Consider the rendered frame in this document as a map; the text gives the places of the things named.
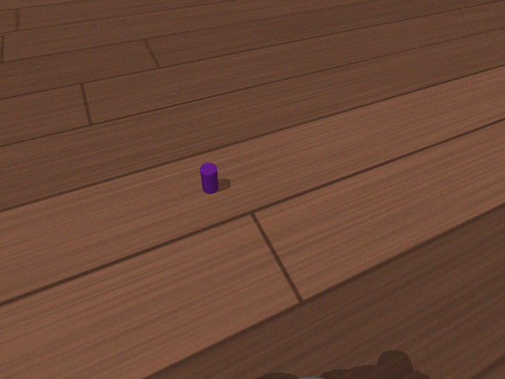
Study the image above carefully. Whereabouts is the can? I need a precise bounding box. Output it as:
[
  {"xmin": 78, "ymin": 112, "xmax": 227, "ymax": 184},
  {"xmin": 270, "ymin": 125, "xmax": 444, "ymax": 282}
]
[{"xmin": 200, "ymin": 163, "xmax": 219, "ymax": 194}]

